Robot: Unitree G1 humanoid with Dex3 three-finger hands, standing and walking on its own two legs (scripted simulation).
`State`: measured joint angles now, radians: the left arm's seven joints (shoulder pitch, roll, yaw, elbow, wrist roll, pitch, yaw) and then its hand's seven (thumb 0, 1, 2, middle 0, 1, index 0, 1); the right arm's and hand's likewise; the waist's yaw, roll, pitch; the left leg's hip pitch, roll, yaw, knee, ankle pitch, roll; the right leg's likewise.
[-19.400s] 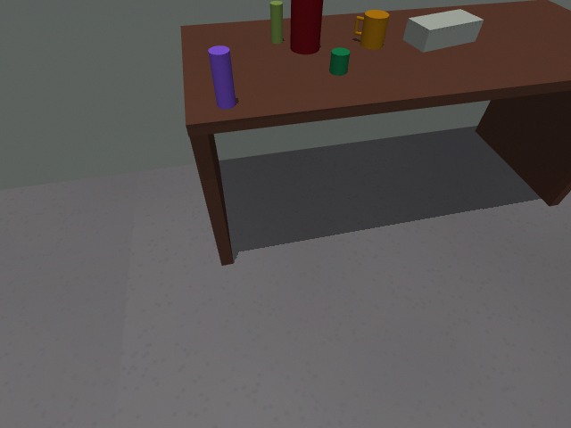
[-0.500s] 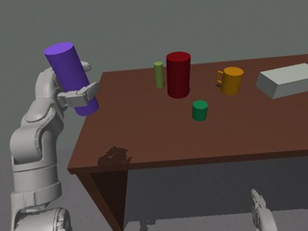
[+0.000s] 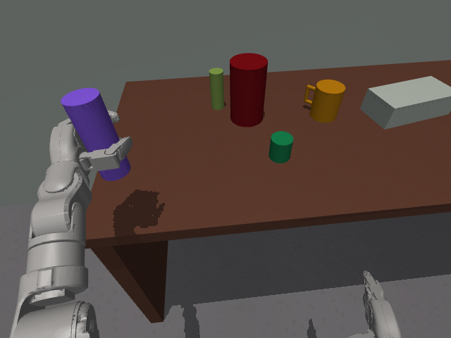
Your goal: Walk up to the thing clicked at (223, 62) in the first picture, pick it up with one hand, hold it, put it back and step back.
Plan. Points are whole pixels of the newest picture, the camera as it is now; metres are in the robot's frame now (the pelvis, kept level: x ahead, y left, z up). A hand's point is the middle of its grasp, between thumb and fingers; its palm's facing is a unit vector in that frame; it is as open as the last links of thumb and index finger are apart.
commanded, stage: crouch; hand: left
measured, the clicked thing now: (100, 138) +0.40 +0.20 +0.19
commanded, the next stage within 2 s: lower in 0.54 s
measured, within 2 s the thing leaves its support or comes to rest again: rests again in 1.80 s
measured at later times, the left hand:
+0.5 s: hand (113, 149) +0.43 +0.20 +0.14, palm faces +0.22 -0.98 +0.00, open 7.5 cm
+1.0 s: hand (121, 167) +0.44 +0.21 +0.09, palm faces +0.20 -0.98 -0.01, open 7.5 cm
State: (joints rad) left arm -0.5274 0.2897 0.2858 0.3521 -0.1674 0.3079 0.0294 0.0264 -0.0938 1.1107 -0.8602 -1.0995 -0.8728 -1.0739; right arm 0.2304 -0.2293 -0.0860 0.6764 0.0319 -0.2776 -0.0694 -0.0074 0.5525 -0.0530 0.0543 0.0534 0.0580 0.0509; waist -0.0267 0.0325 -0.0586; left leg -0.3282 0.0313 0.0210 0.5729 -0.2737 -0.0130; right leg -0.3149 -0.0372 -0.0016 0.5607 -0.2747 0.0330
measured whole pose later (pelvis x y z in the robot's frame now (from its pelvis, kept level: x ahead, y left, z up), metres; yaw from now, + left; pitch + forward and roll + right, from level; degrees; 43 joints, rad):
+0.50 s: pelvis +0.01 +0.00 +0.00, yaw +0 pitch +4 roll -1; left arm -0.55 0.31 0.29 0.58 -0.16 0.03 0.00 0.03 -0.10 1.11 -0.86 -1.10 -0.88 -1.07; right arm 0.24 -0.22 -0.06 0.62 0.02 -0.20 -0.06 -0.01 0.54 -0.06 0.06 0.05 0.06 0.05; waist -0.04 0.03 -0.05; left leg -0.35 0.04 0.02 0.58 -0.29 -0.01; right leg -0.33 -0.03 0.00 0.55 -0.28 0.04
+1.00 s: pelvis +0.00 +0.00 -0.01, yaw +0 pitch +8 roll -1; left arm -0.58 0.34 0.30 0.78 -0.15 -0.16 -0.03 0.03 -0.10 1.12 -0.87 -1.10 -0.88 -1.07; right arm 0.22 -0.22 -0.06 0.57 0.01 -0.13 -0.06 0.00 0.51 -0.06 0.06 0.05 0.06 0.05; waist -0.07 0.00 -0.06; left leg -0.50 0.04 0.01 0.68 -0.32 -0.01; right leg -0.48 -0.03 0.00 0.65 -0.31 0.03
